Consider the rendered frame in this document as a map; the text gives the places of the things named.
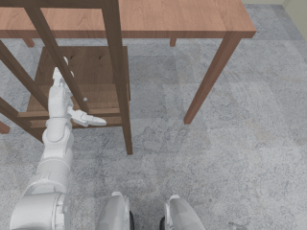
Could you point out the left robot forearm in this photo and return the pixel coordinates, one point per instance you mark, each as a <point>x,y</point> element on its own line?
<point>55,164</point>

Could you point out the robot left thigh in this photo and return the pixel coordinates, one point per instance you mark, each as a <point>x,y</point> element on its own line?
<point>115,212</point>

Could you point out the robot left hand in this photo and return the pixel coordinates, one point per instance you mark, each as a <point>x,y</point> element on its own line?
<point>59,100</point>

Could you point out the table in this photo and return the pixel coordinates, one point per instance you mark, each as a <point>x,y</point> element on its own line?
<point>226,19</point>

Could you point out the chair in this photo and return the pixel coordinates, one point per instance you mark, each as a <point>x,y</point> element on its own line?
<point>101,73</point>

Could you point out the right robot shin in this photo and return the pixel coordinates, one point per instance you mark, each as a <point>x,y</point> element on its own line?
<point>166,226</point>

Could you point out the robot left upper arm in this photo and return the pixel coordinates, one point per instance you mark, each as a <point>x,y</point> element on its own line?
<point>46,211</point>

